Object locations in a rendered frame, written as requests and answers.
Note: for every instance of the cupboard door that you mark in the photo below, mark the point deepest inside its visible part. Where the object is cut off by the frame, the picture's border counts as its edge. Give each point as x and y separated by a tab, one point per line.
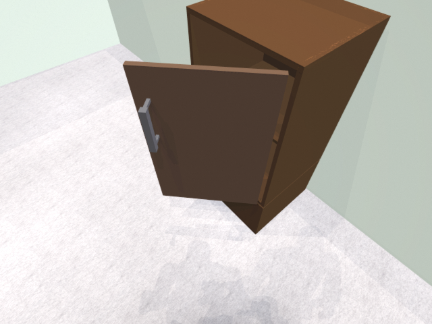
216	126

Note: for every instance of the handle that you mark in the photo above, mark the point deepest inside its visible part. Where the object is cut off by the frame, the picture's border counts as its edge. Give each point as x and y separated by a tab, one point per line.
147	126

